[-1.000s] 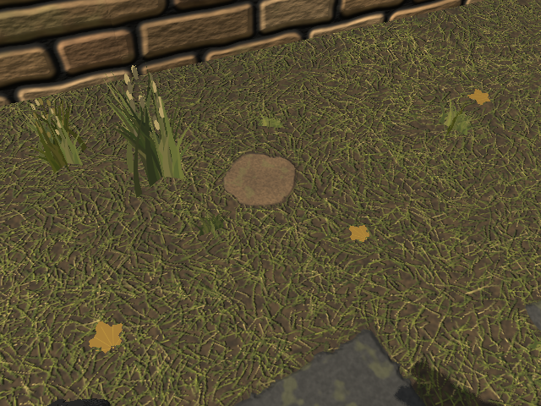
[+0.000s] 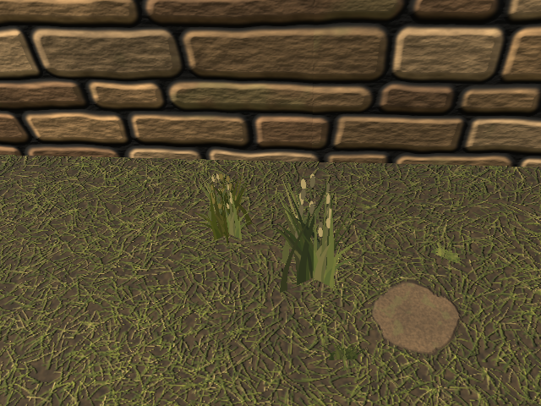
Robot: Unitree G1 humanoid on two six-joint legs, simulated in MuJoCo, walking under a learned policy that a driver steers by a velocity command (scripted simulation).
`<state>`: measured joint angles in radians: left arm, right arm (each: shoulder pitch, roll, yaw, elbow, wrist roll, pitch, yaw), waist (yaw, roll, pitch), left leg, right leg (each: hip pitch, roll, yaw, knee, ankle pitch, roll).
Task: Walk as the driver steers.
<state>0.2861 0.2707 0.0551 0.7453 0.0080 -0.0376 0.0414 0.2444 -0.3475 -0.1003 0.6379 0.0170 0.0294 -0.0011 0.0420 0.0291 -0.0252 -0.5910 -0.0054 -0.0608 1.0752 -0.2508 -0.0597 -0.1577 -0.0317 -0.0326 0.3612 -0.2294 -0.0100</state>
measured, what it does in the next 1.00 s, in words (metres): walks ahead: left foot, then right foot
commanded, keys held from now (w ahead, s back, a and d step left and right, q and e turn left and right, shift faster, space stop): w+q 0.16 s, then no key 0.84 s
